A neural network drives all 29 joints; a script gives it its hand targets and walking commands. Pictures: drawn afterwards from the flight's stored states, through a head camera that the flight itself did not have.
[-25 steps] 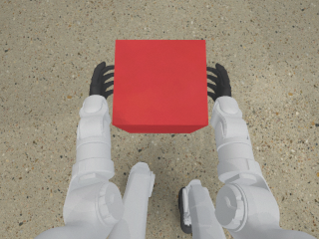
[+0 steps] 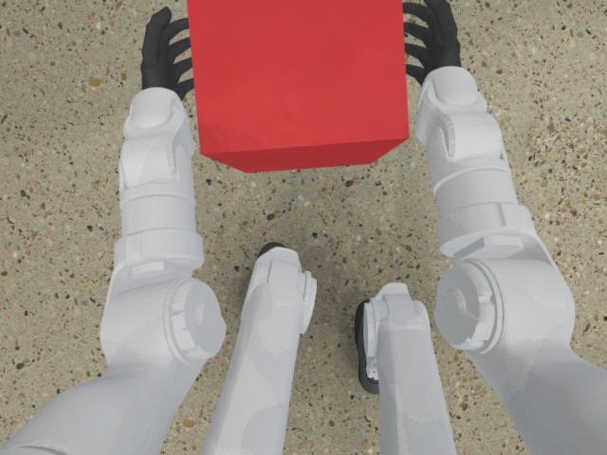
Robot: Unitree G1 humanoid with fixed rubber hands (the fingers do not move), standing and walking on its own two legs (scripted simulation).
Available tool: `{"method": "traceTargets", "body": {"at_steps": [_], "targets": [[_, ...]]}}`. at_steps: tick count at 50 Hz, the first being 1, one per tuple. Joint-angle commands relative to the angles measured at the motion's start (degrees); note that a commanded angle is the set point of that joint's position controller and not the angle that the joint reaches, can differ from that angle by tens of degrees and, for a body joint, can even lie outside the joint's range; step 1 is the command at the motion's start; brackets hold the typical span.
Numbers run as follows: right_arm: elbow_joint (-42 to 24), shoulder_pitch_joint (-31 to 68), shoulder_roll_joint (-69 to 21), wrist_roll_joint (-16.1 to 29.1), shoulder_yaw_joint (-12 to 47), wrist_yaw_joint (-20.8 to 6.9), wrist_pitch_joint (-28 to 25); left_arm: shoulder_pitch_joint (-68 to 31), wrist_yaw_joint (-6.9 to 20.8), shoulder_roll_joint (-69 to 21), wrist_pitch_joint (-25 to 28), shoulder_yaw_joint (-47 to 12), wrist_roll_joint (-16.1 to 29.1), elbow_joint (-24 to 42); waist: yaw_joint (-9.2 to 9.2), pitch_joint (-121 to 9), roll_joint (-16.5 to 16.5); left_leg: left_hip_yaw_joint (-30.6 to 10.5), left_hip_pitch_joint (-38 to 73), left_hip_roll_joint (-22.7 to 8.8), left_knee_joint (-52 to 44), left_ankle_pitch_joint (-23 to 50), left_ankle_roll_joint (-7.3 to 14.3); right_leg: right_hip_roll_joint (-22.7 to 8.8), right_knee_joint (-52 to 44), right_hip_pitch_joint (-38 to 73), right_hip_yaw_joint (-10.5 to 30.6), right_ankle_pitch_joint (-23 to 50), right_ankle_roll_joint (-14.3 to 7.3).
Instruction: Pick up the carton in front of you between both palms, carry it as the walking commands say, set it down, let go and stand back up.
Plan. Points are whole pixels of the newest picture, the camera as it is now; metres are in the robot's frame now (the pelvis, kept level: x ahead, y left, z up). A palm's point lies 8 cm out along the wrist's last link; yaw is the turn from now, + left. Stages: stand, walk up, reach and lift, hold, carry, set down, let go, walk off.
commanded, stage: set down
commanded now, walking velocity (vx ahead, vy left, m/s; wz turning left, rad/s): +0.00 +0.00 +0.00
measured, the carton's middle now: (301, 84) +0.52 +0.15 -0.20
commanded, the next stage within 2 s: none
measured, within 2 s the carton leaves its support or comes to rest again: rests again in 0.92 s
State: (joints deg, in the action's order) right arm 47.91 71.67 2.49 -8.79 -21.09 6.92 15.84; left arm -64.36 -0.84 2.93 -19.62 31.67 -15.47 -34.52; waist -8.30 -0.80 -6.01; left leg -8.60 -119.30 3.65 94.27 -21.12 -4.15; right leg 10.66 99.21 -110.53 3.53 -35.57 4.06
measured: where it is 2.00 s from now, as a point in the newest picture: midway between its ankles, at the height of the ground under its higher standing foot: (315, 333)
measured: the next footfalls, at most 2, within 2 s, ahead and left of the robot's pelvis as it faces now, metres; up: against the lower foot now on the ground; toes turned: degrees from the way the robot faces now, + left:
none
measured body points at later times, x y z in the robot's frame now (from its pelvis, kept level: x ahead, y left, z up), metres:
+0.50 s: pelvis -0.01 -0.01 -0.08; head +0.37 +0.07 +0.15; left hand +0.47 +0.32 -0.26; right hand +0.58 +0.03 -0.26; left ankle +0.13 +0.14 -0.47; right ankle +0.07 -0.13 -0.47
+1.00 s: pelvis -0.01 -0.01 -0.10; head +0.38 +0.03 +0.11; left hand +0.47 +0.31 -0.29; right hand +0.58 +0.02 -0.30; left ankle +0.13 +0.14 -0.47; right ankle +0.07 -0.12 -0.47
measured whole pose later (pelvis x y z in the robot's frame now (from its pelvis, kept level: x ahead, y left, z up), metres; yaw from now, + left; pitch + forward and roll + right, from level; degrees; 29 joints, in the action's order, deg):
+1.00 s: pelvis -0.01 -0.01 -0.10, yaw -1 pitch +42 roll +2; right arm 64.0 96.4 13.5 1.8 1.1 10.0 14.8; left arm -80.3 3.3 12.7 -14.5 37.4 -9.9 -47.6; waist -13.6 22.6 -5.2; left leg -4.0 -129.5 -2.5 113.0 -25.9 -4.7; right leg 14.4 120.7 -124.5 4.3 -38.3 3.4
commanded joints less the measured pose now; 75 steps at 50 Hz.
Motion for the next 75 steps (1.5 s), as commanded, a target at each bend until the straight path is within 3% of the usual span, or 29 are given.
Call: {"method": "traceTargets", "body": {"at_steps": [1, 9, 19, 23, 29, 38, 48, 61, 75], "targets": [[-0.65, 36.53, -47.97, 6.40, 22.06, -11.67, -1.92, -36.60, 13.49, -44.41, 1.30, -27.03, 7.52, -2.19, -5.59, -63.56, 3.98, 13.52, 57.10, 2.44, -2.50, 17.60, 0.19, 4.26, -8.11, 6.88, -9.34, 7.16, -1.44], [1.48, 43.26, -43.60, 7.81, 22.00, -9.99, -1.71, -43.20, 13.81, -38.70, 1.50, -23.92, 8.70, -2.96, -8.28, -62.06, 1.97, 14.78, 51.45, 1.55, 3.34, 17.05, 0.11, 4.21, -2.21, 6.26, -9.54, 6.50, -1.32], [2.32, 50.48, -39.93, 12.52, 26.22, -9.32, -1.78, -50.28, 14.34, -32.84, 1.92, -22.84, 11.90, -3.43, -11.79, -61.33, -0.81, 15.76, 49.09, 0.08, 10.40, 21.42, 0.17, 3.49, 4.86, 6.73, -9.51, 9.45, -1.05], [3.30, 51.77, -38.93, 13.37, 27.79, -9.63, -2.39, -50.95, 14.94, -29.90, 2.66, -20.39, 12.00, -4.24, -14.10, -53.93, -5.37, 15.07, 41.15, 0.13, 11.77, 21.85, 0.83, 2.97, 7.17, 6.73, -8.66, 11.61, -1.11], [2.90, 52.26, -39.57, 15.80, 30.83, -9.46, -3.39, -50.81, 14.90, -27.17, 4.01, -18.59, 12.74, -5.70, -16.57, -52.38, -7.86, 14.14, 42.18, -0.50, 13.98, 27.23, 1.90, 2.65, 8.95, 5.44, -7.95, 14.42, -0.84], [4.86, 49.59, -38.72, 14.78, 30.40, -9.07, -3.84, -48.34, 16.06, -23.62, 5.10, -14.75, 11.18, -8.26, -17.28, -47.24, -9.86, 14.12, 33.26, -1.26, 15.19, 24.22, 2.40, 1.88, 9.22, 6.59, -6.20, 16.99, -1.04], [4.53, 51.70, -34.40, 15.39, 32.00, -8.37, -4.66, -50.00, 15.16, -17.16, 6.95, -11.45, 10.30, -9.91, -18.46, -43.47, -11.97, 14.03, 26.13, -1.94, 15.58, 18.76, 3.12, 0.65, 10.04, 9.79, -4.14, 16.78, -1.33], [11.37, 49.10, -24.53, 12.60, 27.08, -9.70, -4.99, -46.25, 14.44, -13.01, 7.19, -7.01, 6.69, -16.71, -15.38, -29.46, -10.92, 12.35, 21.38, -2.68, 15.92, 10.93, 4.02, -0.38, 10.22, 0.99, -4.11, 7.99, -2.25], [14.22, 44.42, -17.24, 9.51, 25.15, -10.48, -4.83, -40.46, 13.89, -8.42, 7.42, -3.32, 4.81, -21.52, -13.92, -22.06, -9.95, 11.46, 17.83, -2.87, 17.50, 8.83, 4.87, -1.26, 11.79, 0.06, -2.77, 6.89, -2.96]]}}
